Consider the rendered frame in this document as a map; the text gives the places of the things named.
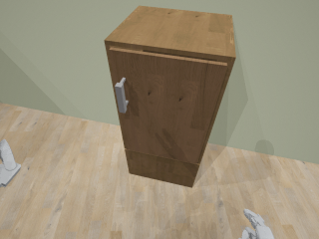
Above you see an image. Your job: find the handle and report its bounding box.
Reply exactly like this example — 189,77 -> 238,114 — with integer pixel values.
115,78 -> 129,114

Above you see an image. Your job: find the robot left hand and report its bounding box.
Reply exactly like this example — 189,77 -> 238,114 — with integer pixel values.
0,138 -> 21,187

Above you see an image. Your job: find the cupboard door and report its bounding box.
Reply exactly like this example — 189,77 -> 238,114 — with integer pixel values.
109,47 -> 227,164

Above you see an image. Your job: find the robot right hand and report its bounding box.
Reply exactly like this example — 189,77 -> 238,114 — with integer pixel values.
238,208 -> 275,239

